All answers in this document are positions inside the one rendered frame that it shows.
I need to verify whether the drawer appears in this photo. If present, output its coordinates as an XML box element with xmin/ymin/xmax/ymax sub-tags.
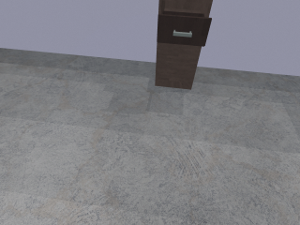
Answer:
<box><xmin>157</xmin><ymin>10</ymin><xmax>212</xmax><ymax>47</ymax></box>

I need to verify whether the cabinet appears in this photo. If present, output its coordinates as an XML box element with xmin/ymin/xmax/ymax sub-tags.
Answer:
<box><xmin>155</xmin><ymin>0</ymin><xmax>213</xmax><ymax>90</ymax></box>

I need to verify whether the handle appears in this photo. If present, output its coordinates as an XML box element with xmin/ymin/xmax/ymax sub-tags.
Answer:
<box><xmin>172</xmin><ymin>30</ymin><xmax>192</xmax><ymax>38</ymax></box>

